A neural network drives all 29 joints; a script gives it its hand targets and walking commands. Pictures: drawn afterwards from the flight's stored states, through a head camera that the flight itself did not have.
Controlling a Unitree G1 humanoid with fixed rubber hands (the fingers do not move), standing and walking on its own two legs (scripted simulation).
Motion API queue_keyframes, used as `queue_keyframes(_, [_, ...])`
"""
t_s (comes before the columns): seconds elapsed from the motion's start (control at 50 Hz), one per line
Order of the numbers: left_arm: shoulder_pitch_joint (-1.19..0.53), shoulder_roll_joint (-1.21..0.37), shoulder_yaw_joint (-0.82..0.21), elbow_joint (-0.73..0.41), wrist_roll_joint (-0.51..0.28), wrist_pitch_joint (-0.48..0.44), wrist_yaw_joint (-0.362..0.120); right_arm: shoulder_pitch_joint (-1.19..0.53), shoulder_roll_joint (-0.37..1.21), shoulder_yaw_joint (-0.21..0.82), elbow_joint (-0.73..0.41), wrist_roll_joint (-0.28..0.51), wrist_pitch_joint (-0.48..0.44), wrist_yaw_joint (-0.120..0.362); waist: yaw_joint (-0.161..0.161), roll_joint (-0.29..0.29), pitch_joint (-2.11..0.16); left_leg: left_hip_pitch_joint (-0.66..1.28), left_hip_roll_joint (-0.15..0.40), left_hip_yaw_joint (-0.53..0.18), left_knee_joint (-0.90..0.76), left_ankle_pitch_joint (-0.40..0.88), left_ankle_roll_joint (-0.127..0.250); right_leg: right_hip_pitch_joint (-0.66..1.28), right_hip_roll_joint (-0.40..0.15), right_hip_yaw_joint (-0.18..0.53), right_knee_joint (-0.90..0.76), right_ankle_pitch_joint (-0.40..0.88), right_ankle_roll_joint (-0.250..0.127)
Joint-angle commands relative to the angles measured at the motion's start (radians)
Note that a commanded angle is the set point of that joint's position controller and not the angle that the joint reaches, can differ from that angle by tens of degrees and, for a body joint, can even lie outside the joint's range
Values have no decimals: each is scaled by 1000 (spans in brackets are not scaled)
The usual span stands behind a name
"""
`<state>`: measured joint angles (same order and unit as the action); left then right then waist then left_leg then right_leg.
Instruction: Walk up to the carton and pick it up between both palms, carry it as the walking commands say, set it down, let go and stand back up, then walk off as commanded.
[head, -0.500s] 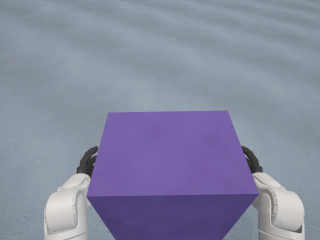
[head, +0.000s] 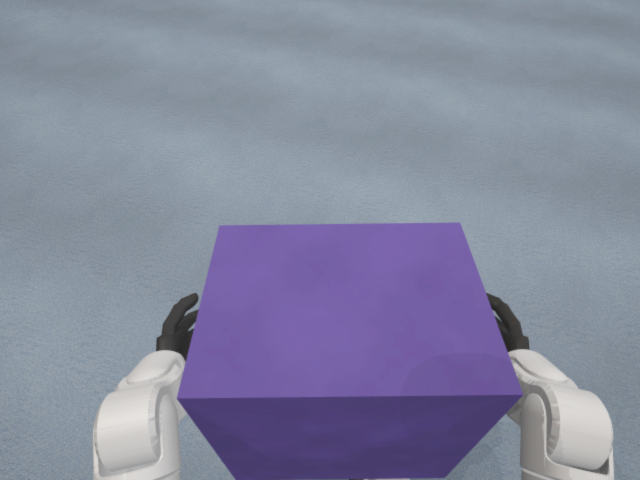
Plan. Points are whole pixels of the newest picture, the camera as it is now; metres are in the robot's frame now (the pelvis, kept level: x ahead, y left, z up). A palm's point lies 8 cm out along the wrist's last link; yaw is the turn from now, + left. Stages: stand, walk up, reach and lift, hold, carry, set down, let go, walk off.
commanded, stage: carry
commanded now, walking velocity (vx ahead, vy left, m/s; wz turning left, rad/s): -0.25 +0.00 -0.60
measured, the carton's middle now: (339, 360) +0.27 -0.01 +0.01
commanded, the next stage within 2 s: none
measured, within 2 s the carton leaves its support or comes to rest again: neither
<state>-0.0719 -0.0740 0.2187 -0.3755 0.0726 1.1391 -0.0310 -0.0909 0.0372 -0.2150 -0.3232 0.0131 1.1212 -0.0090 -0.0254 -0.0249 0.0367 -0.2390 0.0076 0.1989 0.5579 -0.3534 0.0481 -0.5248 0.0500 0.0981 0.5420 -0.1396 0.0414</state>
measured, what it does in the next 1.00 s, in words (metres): walks backwards, turning right: right foot, then left foot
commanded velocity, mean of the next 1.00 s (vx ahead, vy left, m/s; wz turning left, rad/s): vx -0.25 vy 0.00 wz -0.60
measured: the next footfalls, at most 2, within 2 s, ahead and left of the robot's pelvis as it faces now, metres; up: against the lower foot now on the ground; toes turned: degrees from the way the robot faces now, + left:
right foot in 0.36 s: -0.02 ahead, -0.19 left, +0.00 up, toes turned -13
left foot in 0.62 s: -0.11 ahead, +0.04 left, +0.00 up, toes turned -8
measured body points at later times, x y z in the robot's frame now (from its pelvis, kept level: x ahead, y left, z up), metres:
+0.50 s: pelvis -0.12 -0.04 -0.01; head -0.09 -0.08 +0.44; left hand +0.18 +0.05 +0.04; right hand +0.07 -0.30 +0.02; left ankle -0.09 +0.07 -0.68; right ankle -0.06 -0.18 -0.73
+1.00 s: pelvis -0.24 -0.03 -0.01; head -0.23 -0.04 +0.44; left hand +0.08 -0.01 +0.05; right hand -0.11 -0.33 +0.04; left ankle -0.15 +0.04 -0.73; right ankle -0.29 -0.17 -0.72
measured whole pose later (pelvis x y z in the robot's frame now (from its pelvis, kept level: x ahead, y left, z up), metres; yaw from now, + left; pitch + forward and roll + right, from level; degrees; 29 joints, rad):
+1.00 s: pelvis -0.24 -0.03 -0.01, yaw -31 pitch +2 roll +1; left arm -0.09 -0.05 0.22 -0.40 0.06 1.20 -0.02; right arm -0.10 0.06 -0.21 -0.33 -0.01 1.16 -0.01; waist -0.02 -0.02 -0.02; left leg -0.41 0.20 0.36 0.73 -0.31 0.02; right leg -0.48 -0.05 0.04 0.82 -0.37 0.03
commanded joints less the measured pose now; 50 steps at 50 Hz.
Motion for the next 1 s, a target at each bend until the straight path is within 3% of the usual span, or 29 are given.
queue_keyframes(0.0, [-584,-708,-794,-239,-344,8,-173,-544,791,808,-274,313,29,214,45,126,-226,-56,506,-104,-280,132,125,-140,-104,-93,800,-317,12])
queue_keyframes(0.04, [-596,-696,-774,-225,-342,23,-169,-575,787,788,-257,301,46,214,53,79,-211,18,382,5,-154,340,69,-142,-92,-85,786,-217,10])
queue_keyframes(0.06, [-585,-693,-776,-204,-338,34,-165,-559,785,771,-229,292,55,211,54,109,-216,53,354,22,-128,420,60,-135,-83,-105,750,-204,13])
queue_keyframes(0.12, [-594,-684,-789,-197,-360,49,-165,-507,767,740,-188,272,64,203,50,192,-294,261,345,24,-6,768,58,-170,-80,-174,588,-245,18])
queue_keyframes(0.2, [-599,-704,-811,-241,-388,56,-170,-476,777,753,-213,275,59,198,29,248,-391,275,384,33,78,888,52,-58,-83,-245,376,-292,-10])
queue_keyframes(0.24, [-530,-713,-792,-178,-368,59,-174,-459,769,767,-206,267,57,196,27,242,-430,240,405,38,114,845,41,9,-80,-242,270,-271,-28])
queue_keyframes(0.28, [-527,-730,-782,-166,-364,56,-183,-448,777,776,-183,256,55,198,50,166,-427,115,364,45,209,558,-15,129,-111,-130,37,-112,-44])
queue_keyframes(0.3, [-528,-737,-784,-171,-369,48,-188,-458,770,775,-193,252,48,197,52,34,-367,-24,305,28,269,282,-57,171,-164,35,-47,166,-68])
queue_keyframes(0.32, [-529,-716,-764,-156,-366,48,-192,-458,783,776,-179,251,51,199,39,-255,-349,-269,165,34,411,-244,-105,273,-379,418,-67,598,-141])
queue_keyframes(0.34, [-486,-733,-745,-133,-346,38,-192,-518,807,817,-222,277,40,205,36,-296,-360,-304,81,-103,537,-378,-116,280,-370,531,-120,656,-169])
queue_keyframes(0.36, [-456,-738,-738,-129,-340,27,-201,-529,832,826,-230,287,32,208,51,-297,-367,-274,32,-169,555,-338,-109,218,-334,513,-186,455,-177])
queue_keyframes(0.4, [-458,-727,-743,-167,-342,9,-204,-530,846,839,-245,304,15,202,48,-281,-308,-253,46,-180,596,-193,-106,112,-274,415,-239,4,-136])
queue_keyframes(0.42, [-478,-736,-752,-183,-356,3,-205,-529,863,847,-248,318,5,200,45,-245,-329,-232,40,-166,576,-147,-104,132,-234,354,-233,-24,-111])
queue_keyframes(0.46, [-479,-733,-764,-228,-365,-7,-203,-512,873,864,-273,325,-1,193,40,-271,-394,-155,7,-131,447,-132,-84,172,-210,294,-251,-24,-67])
queue_keyframes(0.52, [-449,-724,-768,-237,-358,-8,-194,-522,853,865,-326,327,1,182,47,-313,-449,30,-54,-72,173,-185,-60,188,-207,297,-294,154,-66])
queue_keyframes(0.54, [-446,-717,-777,-259,-356,-9,-188,-505,854,863,-330,326,2,182,44,-326,-461,139,-52,-40,36,-177,-50,168,-199,271,-327,139,-40])
queue_keyframes(0.56, [-476,-721,-798,-288,-362,-9,-184,-459,861,850,-299,315,7,186,32,-279,-487,284,-31,-26,-155,-117,-33,123,-179,214,-315,106,-2])
queue_keyframes(0.58, [-481,-721,-819,-304,-363,-10,-181,-412,861,845,-286,306,6,191,16,-170,-525,476,58,-86,-272,-108,-7,2,-102,123,-261,15,58])
queue_keyframes(0.6, [-476,-716,-830,-323,-364,-7,-180,-400,851,839,-279,303,6,196,18,194,-519,460,346,-349,-296,-55,65,-90,-11,-16,103,-252,34])
queue_keyframes(0.62, [-505,-724,-844,-337,-370,4,-173,-435,835,823,-316,299,8,200,33,349,-416,279,581,-405,-286,210,120,-193,10,-152,481,-422,27])
queue_keyframes(0.64, [-539,-719,-835,-332,-359,10,-172,-440,812,823,-325,288,16,205,22,287,-340,115,639,-330,-324,107,160,-233,-84,-145,657,-421,12])
queue_keyframes(0.66, [-560,-724,-814,-275,-348,15,-171,-478,808,818,-291,298,26,216,35,194,-236,-13,565,-196,-321,19,122,-186,-104,-111,744,-381,2])
queue_keyframes(0.7, [-582,-712,-785,-247,-354,22,-166,-547,793,793,-281,303,35,213,46,86,-241,35,407,-21,-178,291,66,-139,-89,-90,790,-220,-14])
queue_keyframes(0.72, [-572,-701,-788,-231,-349,28,-164,-543,781,787,-281,292,44,210,49,92,-252,65,372,5,-136,359,52,-133,-76,-107,738,-213,-1])
queue_keyframes(0.8, [-583,-700,-805,-203,-374,49,-165,-491,757,741,-223,263,57,198,45,200,-335,250,361,20,14,755,47,-141,-67,-182,570,-270,4])
queue_keyframes(0.9, [-551,-703,-792,-172,-367,64,-173,-462,765,760,-194,261,62,199,35,285,-393,155,423,33,69,625,40,20,-99,-219,322,-350,-37])
queue_keyframes(0.94, [-535,-721,-787,-157,-363,54,-179,-481,766,776,-203,265,54,201,50,203,-425,72,402,53,153,410,7,116,-97,-184,142,-239,-48])
queue_keyframes(0.96, [-516,-737,-773,-132,-362,56,-187,-487,763,775,-196,259,54,197,65,60,-365,-39,352,30,227,195,-26,149,-134,-30,-13,-129,-69])
queue_keyframes(0.98, [-486,-708,-745,-92,-350,56,-192,-500,757,785,-205,263,55,196,50,-267,-312,-261,216,49,358,-200,-89,198,-324,353,-108,250,-124])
